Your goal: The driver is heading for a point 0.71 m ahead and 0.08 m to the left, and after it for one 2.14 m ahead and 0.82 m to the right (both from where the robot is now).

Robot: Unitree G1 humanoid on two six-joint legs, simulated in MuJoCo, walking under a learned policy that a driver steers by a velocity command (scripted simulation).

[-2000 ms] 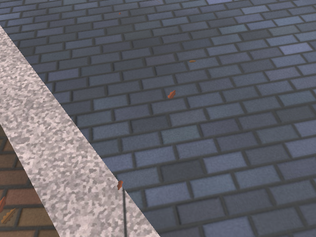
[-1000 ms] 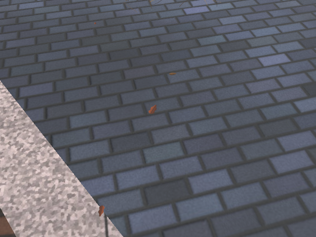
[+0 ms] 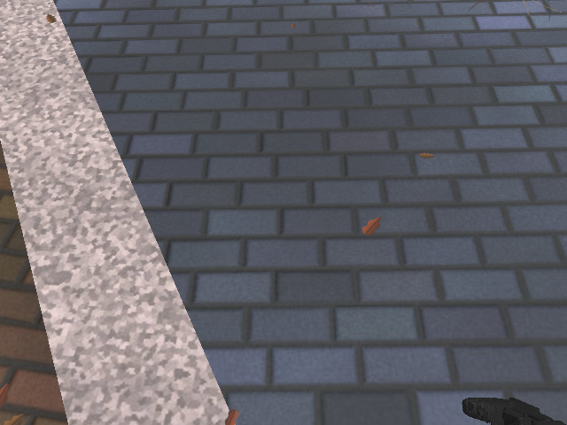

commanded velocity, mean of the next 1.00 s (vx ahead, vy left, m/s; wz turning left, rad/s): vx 0.46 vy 0.00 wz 0.25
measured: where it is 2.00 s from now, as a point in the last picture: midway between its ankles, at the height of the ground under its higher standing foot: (286, 337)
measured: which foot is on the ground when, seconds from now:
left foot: up 0.00-0.00, down 0.02-0.48, up 0.50-0.96, down 0.98-1.00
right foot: down 0.00-0.02, up 0.04-0.46, down 0.48-0.98, up 1.00-1.00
